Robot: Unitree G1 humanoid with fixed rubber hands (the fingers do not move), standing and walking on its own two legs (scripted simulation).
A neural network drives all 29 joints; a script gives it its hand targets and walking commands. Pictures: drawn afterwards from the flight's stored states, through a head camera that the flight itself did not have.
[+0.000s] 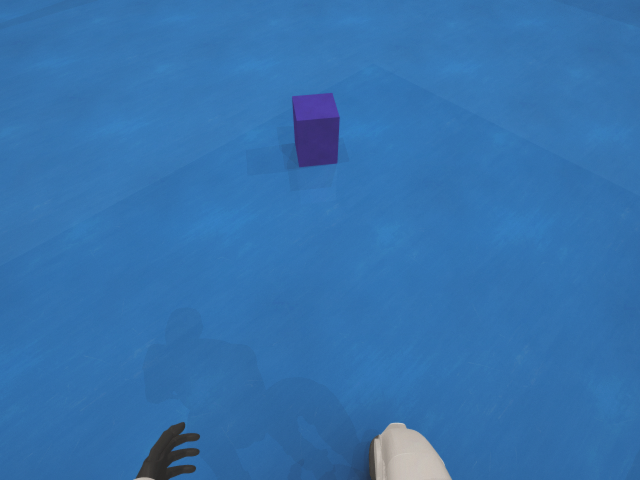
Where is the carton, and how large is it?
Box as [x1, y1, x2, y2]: [292, 93, 339, 166]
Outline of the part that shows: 332,93 292,96 295,145 299,166 336,163 339,116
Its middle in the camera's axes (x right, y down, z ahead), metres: -0.03 -0.50 +1.79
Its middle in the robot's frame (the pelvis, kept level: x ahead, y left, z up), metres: +1.56 -0.14 -0.65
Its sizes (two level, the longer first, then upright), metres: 0.185 0.185 0.261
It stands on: the floor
